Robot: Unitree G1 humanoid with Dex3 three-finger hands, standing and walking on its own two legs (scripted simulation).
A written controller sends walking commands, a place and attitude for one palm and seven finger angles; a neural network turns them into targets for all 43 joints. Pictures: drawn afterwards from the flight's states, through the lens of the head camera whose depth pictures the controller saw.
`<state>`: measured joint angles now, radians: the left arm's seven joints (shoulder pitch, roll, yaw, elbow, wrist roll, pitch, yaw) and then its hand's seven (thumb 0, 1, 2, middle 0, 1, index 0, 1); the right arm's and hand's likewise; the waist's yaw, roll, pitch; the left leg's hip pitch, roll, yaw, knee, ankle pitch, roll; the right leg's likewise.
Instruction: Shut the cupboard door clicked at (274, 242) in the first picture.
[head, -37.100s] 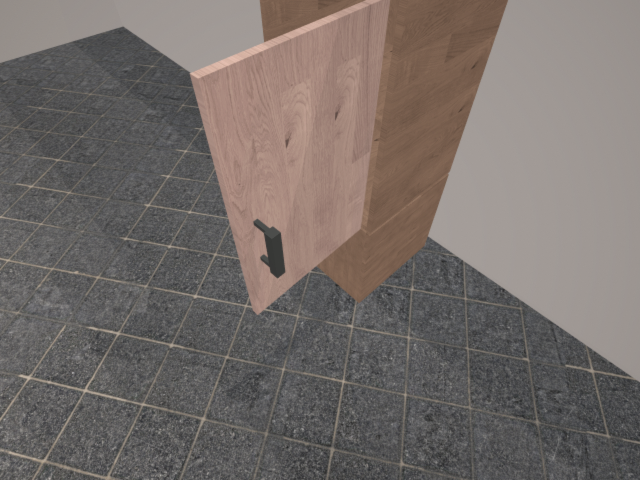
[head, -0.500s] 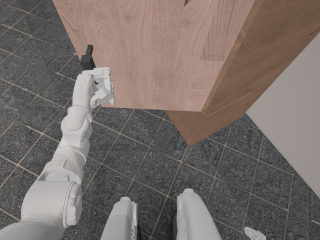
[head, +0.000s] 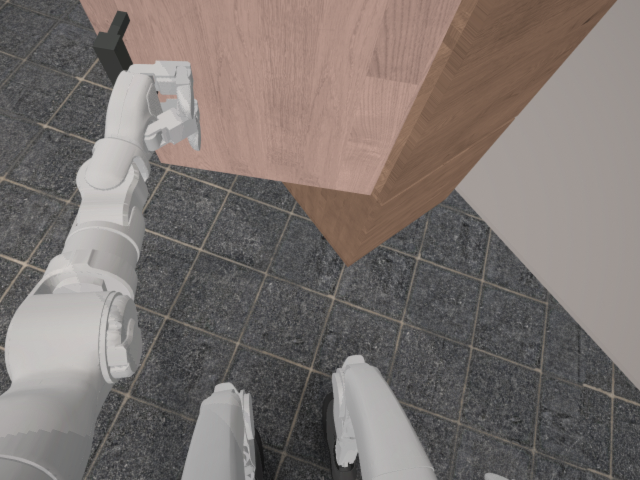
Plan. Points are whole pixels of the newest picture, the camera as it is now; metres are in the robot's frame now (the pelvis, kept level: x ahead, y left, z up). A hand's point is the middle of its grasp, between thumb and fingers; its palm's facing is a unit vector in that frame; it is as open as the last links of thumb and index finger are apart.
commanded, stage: push the door shut along its arc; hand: left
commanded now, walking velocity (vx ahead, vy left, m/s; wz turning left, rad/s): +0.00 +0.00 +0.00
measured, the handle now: (133, 73) +0.60 +0.16 +0.05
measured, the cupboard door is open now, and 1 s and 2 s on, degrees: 47 33 33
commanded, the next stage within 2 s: pull the fist back off the door in 0.70 s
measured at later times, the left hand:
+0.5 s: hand (213, 86) +0.57 +0.07 +0.05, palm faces -0.36 -0.93 -0.04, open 3.1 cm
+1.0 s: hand (227, 61) +0.62 +0.05 +0.05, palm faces +0.07 -1.00 +0.00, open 3.2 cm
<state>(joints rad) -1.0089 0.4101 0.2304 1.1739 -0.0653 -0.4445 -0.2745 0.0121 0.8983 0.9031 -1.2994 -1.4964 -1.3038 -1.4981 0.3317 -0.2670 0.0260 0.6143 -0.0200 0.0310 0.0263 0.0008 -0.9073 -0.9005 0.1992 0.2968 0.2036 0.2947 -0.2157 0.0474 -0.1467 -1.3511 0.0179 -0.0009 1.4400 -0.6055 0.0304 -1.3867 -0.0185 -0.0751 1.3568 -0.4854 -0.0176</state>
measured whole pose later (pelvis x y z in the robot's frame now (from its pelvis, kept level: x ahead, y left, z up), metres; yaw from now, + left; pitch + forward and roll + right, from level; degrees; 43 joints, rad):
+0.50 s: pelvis +0.00 +0.00 -0.01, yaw -1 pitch +33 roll -4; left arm -1.23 0.50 0.22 1.25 -0.03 -0.32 -0.34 0.01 0.91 0.93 -1.30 -1.50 -1.30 -1.50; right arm 0.36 -0.26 0.05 0.63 -0.04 -0.01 0.02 0.00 -0.91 -0.90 0.20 0.30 0.20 0.29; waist -0.27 0.06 -0.14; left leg -1.45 0.03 -0.02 1.50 -0.63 0.03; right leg -1.48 -0.01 -0.09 1.40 -0.49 -0.02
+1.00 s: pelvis +0.00 +0.00 -0.02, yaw -2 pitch +36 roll -4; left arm -1.29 0.39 0.31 1.22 0.08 -0.35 0.20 0.03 0.91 0.92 -1.30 -1.50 -1.30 -1.50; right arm 0.43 -0.22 0.04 0.62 -0.13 -0.05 0.12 0.00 -0.91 -0.90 0.20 0.30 0.20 0.29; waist -0.29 0.07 -0.14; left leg -1.51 0.04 -0.02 1.51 -0.62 0.02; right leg -1.54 0.00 -0.09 1.40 -0.49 -0.02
